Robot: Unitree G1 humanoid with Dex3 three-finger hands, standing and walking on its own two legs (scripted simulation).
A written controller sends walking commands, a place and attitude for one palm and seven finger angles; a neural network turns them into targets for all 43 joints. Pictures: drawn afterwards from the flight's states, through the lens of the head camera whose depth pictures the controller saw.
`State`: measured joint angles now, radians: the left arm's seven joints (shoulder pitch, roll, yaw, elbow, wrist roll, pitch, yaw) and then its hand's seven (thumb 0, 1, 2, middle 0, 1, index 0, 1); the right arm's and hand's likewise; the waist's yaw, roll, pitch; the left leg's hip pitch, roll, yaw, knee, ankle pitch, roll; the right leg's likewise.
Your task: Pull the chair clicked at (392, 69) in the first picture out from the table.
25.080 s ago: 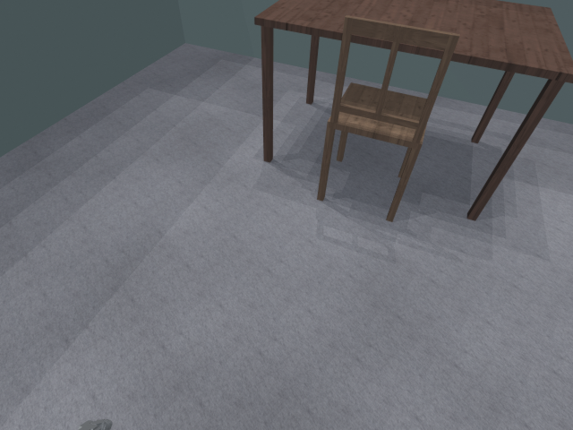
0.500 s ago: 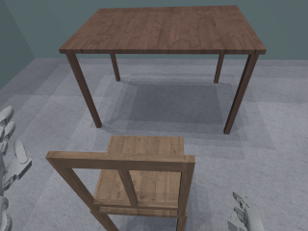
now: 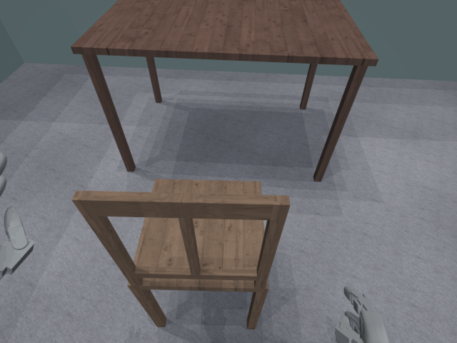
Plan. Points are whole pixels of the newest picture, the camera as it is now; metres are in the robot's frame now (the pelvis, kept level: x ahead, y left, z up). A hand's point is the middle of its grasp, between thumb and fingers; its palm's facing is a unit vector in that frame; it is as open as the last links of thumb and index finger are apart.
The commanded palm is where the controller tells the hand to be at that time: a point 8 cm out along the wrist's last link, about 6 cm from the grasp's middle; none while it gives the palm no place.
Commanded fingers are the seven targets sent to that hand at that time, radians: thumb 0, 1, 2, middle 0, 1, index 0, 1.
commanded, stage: step back with the hand held close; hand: left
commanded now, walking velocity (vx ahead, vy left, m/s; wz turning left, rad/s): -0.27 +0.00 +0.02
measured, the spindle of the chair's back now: (191, 247) +0.33 +0.11 -0.09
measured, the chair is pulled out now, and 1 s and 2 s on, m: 0.63 0.63 0.63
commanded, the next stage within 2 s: stop stepping back and stand still in 1.04 s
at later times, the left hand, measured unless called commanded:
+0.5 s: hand (3, 278) +0.15 +0.27 +0.17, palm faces +0.49 -0.75 -0.45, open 7.4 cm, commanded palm +0.09 +0.31 +0.18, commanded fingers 0.00 0.90 0.90 -0.20 -0.30 -0.20 -0.30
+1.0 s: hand out of the picture +0.10 +0.24 +0.18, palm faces +0.41 -0.77 -0.49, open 7.4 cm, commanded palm +0.05 +0.29 +0.18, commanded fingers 0.00 0.90 0.90 -0.20 -0.30 -0.20 -0.30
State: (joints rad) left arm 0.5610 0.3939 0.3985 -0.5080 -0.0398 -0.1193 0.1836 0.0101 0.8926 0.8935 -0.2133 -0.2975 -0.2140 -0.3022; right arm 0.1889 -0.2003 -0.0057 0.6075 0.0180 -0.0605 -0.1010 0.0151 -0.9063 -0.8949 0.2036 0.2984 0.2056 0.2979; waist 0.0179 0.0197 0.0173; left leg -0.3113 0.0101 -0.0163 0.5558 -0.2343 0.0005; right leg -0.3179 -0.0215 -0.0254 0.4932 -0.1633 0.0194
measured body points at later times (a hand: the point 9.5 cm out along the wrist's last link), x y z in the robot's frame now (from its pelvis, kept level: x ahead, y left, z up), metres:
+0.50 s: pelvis -0.04 +0.00 -0.01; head -0.02 +0.01 +0.44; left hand +0.12 +0.31 +0.19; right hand +0.13 -0.24 -0.10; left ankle +0.04 +0.12 -0.73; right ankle +0.06 -0.13 -0.73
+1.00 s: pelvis -0.09 -0.02 +0.00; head -0.07 +0.00 +0.45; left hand +0.08 +0.28 +0.20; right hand +0.09 -0.25 -0.08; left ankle -0.07 +0.11 -0.69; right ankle -0.07 -0.14 -0.73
